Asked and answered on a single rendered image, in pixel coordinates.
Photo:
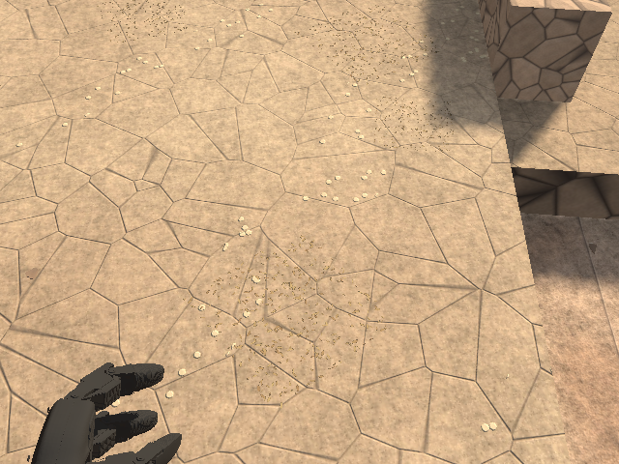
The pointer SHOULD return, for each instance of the robot left hand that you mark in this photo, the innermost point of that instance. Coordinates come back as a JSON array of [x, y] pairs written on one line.
[[74, 434]]

